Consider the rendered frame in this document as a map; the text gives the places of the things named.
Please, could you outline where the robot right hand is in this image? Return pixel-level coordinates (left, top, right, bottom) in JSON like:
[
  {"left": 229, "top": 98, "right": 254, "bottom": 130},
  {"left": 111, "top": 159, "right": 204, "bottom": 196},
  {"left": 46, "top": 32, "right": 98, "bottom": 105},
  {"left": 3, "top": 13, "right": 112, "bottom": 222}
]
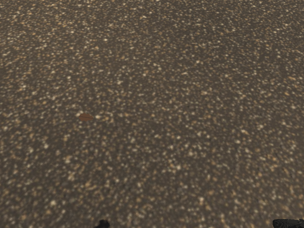
[{"left": 273, "top": 218, "right": 304, "bottom": 228}]

